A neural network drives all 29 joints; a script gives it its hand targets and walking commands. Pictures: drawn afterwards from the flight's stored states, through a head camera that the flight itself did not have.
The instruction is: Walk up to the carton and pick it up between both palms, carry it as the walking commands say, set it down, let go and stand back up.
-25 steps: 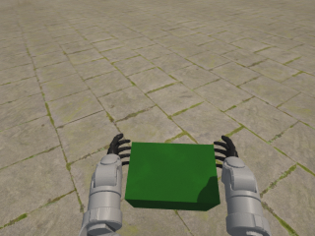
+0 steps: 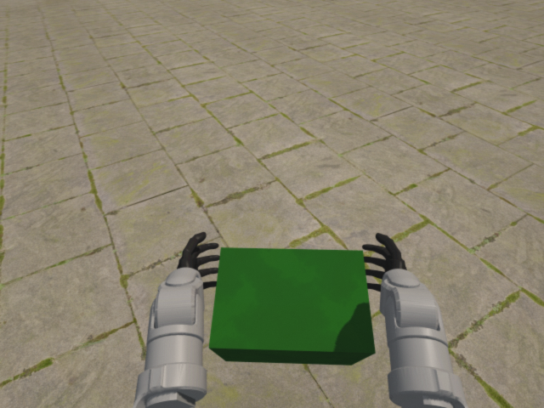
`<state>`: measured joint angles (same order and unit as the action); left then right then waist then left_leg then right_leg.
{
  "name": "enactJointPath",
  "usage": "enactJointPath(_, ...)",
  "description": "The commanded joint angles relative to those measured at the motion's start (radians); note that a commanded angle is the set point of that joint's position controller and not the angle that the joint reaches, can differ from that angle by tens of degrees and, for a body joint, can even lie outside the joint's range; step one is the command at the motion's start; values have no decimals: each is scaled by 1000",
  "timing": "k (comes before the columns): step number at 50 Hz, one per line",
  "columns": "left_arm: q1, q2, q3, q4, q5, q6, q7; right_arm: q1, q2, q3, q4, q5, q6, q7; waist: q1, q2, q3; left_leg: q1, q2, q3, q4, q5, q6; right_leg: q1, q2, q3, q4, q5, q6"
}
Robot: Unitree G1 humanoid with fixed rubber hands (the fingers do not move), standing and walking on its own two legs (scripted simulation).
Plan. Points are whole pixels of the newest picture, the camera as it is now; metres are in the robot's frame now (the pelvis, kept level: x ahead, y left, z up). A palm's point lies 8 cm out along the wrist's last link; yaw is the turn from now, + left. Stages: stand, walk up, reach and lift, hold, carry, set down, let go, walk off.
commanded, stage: reach and lift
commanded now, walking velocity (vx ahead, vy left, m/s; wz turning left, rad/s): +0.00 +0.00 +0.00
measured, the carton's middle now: (289, 309) +0.29 +0.00 -0.04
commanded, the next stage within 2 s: hold in 0.42 s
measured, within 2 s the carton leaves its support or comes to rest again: neither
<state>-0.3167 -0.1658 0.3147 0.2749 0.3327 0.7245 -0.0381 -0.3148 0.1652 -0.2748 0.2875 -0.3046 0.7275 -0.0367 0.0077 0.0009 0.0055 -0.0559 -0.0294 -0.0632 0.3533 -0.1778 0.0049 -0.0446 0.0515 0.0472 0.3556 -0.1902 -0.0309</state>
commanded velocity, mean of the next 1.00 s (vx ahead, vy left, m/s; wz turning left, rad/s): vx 0.00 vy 0.00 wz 0.00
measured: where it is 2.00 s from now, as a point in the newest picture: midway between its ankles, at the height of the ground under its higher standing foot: outside the picture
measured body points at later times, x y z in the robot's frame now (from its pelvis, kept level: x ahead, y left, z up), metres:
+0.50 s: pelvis +0.00 +0.01 +0.00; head -0.05 +0.01 +0.45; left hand +0.30 +0.16 +0.05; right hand +0.29 -0.16 +0.04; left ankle +0.02 +0.12 -0.75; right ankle +0.01 -0.10 -0.75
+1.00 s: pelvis -0.01 +0.00 +0.00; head -0.06 +0.00 +0.44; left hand +0.29 +0.16 +0.05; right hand +0.29 -0.16 +0.04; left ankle +0.02 +0.12 -0.75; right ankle +0.01 -0.10 -0.75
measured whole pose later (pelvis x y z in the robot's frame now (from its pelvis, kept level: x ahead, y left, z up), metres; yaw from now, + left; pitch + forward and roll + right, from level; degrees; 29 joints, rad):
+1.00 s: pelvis -0.01 +0.00 +0.00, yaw +0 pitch -8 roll +0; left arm -0.27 -0.15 0.27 0.25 0.31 0.74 -0.03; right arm -0.26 0.15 -0.25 0.25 -0.29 0.74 -0.02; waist 0.01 0.00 0.00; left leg -0.06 -0.03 -0.07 0.37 -0.18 0.00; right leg -0.06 0.05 0.04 0.39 -0.20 -0.03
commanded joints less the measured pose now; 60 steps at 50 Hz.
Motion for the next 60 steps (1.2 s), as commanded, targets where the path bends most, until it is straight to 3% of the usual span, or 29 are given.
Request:
enactJointPath(1,-531,-858,-608,-45,-312,-38,-257,-549,923,569,-71,298,-41,280,-8,-8,-280,72,-35,-24,-30,177,0,59,11,51,-37,197,33)
enactJointPath(20,-442,-881,-652,-98,-328,-22,-237,-488,890,605,-145,317,-29,294,-8,6,-268,89,-33,-40,-37,194,-1,33,17,46,-34,185,22)
enactJointPath(42,-483,-875,-645,-73,-335,-28,-253,-523,915,604,-108,321,-27,299,-2,-6,-232,37,-29,-36,-34,58,14,12,4,47,-34,61,21)
enactJointPath(60,-436,-867,-672,-108,-345,-25,-253,-469,906,631,-133,336,-26,291,-3,-2,-249,49,-34,-40,-26,145,12,37,0,57,-29,171,27)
